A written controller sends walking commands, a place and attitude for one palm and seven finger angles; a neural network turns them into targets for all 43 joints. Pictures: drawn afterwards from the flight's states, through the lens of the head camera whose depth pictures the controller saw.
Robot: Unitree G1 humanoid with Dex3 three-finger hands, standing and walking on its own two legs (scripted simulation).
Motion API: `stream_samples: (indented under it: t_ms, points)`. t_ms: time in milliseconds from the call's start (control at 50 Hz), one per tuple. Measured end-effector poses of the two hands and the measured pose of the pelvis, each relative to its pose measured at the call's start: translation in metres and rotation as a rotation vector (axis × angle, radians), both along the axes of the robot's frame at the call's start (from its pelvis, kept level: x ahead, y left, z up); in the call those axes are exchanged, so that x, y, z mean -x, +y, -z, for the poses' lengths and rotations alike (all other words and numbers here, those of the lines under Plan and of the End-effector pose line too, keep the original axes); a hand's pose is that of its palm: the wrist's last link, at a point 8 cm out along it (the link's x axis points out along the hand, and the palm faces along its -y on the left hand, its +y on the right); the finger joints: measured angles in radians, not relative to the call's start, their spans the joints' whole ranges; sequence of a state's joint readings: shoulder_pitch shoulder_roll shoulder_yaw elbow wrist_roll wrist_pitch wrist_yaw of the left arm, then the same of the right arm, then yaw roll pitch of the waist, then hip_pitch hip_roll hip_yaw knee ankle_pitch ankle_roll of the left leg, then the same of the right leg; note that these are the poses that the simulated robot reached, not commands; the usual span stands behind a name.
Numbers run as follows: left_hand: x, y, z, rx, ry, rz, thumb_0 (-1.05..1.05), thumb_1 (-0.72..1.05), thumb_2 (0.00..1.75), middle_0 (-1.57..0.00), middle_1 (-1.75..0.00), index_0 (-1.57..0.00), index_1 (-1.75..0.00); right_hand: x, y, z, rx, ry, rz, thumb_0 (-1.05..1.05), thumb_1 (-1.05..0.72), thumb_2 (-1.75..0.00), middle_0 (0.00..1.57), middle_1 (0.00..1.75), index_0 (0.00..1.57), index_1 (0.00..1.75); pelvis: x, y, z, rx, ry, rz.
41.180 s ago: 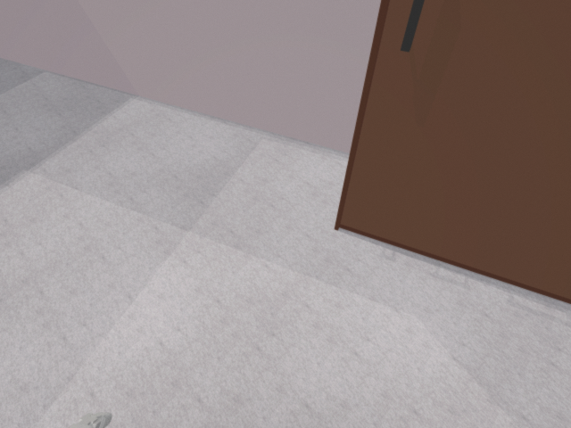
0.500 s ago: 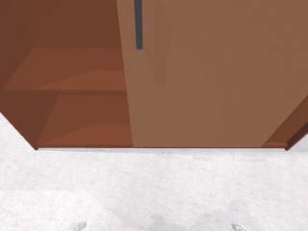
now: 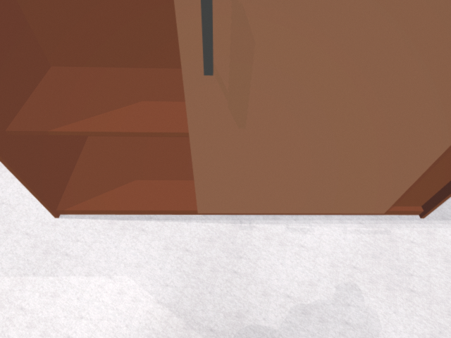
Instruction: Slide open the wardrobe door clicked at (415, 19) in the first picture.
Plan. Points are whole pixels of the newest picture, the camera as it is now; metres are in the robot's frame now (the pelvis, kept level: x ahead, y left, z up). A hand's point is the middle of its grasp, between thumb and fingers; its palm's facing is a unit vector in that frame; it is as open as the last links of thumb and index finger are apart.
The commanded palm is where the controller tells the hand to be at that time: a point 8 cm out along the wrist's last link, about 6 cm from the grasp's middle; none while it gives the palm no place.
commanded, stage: let the arm hang, fingers relaxed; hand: left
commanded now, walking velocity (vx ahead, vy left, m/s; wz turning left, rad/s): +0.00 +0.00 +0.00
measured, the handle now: (207, 6) +0.72 +0.08 +0.23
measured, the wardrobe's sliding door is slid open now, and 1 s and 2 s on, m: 0.70 0.70 0.70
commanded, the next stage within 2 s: look to check the result in 0.34 s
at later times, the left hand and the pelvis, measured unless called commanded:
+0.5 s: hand out of the picture +0.02 +0.19 -0.18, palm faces -0.03 -0.98 -0.19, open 7.4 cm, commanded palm none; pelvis +0.01 +0.01 +0.00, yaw -1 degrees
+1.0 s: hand out of the picture +0.00 +0.18 -0.18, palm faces -0.02 -0.98 -0.18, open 7.4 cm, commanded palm none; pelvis +0.00 +0.01 +0.00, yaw -1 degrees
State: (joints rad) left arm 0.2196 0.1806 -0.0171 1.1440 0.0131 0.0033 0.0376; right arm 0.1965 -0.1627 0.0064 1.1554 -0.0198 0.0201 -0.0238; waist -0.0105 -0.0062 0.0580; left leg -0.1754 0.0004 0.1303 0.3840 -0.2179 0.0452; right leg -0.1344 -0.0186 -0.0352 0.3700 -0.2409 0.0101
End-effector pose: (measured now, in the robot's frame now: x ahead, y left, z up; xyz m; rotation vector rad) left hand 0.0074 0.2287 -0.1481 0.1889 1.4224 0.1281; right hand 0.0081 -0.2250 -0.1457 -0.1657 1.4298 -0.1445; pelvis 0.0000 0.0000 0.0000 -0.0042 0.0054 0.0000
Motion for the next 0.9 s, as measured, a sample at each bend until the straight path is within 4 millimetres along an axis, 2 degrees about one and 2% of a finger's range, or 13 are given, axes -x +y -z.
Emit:
stream_samples:
  t_ms: [140, 260, 360, 660, 900]
  points:
    - [-0.030, 0.002, 0.001, 0.004, -0.075, 0.021, 0.00, 0.93, 0.90, -0.20, -0.30, -0.20, -0.30, 0.001, 0.004, -0.002, 0.005, -0.016, 0.018, 0.01, -0.93, -0.90, 0.20, 0.30, 0.20, 0.30, -0.003, 0.003, 0.000, -0.002, -0.004, 0.006]
    - [-0.037, 0.005, 0.000, 0.006, -0.093, 0.025, 0.00, 0.92, 0.90, -0.20, -0.30, -0.20, -0.30, 0.001, 0.007, -0.003, 0.005, -0.020, 0.024, 0.01, -0.92, -0.90, 0.20, 0.30, 0.20, 0.30, -0.005, 0.006, 0.000, -0.002, -0.007, 0.008]
    - [-0.030, 0.007, 0.001, 0.007, -0.073, 0.020, 0.00, 0.92, 0.90, -0.20, -0.30, -0.20, -0.30, 0.002, 0.010, -0.002, 0.005, -0.018, 0.027, 0.01, -0.92, -0.90, 0.20, 0.30, 0.20, 0.30, -0.005, 0.009, 0.000, -0.003, -0.009, 0.009]
    - [0.008, 0.004, 0.004, 0.024, 0.023, -0.007, 0.00, 0.91, 0.90, -0.20, -0.30, -0.20, -0.30, 0.006, 0.015, -0.003, 0.006, -0.005, 0.027, 0.01, -0.92, -0.90, 0.20, 0.30, 0.20, 0.30, -0.004, 0.013, 0.000, -0.002, -0.012, 0.012]
    - [0.011, 0.002, 0.005, 0.031, 0.027, -0.010, 0.00, 0.91, 0.90, -0.20, -0.30, -0.20, -0.30, 0.008, 0.017, -0.002, 0.007, -0.004, 0.028, 0.01, -0.92, -0.90, 0.20, 0.30, 0.20, 0.30, -0.003, 0.014, 0.000, -0.002, -0.013, 0.011]
